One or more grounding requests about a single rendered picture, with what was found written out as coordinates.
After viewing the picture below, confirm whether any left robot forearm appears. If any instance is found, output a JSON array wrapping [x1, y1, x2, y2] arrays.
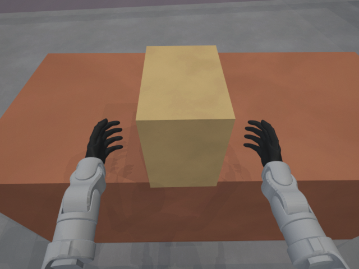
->
[[41, 157, 106, 269]]

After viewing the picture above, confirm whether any right robot forearm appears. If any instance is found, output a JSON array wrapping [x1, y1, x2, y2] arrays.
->
[[261, 161, 350, 269]]

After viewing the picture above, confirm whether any robot left hand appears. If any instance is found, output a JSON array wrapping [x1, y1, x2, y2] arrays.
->
[[85, 118, 123, 164]]

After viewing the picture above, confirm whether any robot right hand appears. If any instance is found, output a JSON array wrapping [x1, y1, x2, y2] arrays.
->
[[243, 120, 283, 167]]

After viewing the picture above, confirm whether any carton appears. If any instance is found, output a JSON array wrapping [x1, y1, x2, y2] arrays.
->
[[136, 45, 236, 188]]

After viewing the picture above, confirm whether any pedestal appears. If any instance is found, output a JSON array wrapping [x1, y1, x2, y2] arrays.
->
[[0, 52, 359, 243]]

